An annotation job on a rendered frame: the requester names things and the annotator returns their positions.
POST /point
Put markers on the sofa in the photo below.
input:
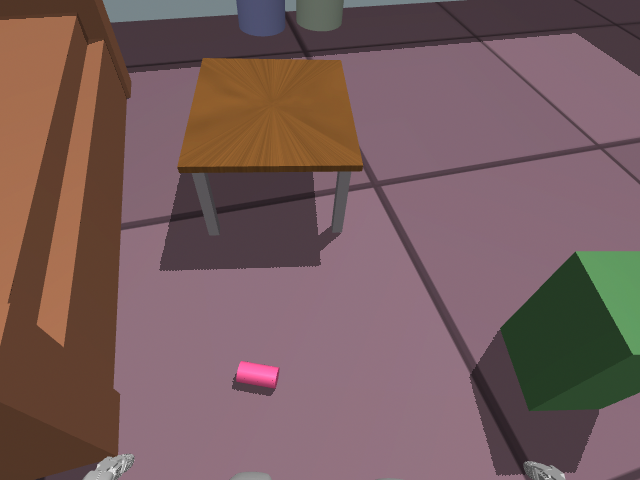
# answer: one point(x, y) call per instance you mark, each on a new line
point(63, 96)

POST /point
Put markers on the left robot hand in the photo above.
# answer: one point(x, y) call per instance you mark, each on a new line
point(111, 468)

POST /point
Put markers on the right robot hand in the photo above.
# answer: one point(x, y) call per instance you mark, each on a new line
point(538, 471)

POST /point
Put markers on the coffee table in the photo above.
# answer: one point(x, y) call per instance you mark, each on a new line
point(270, 115)

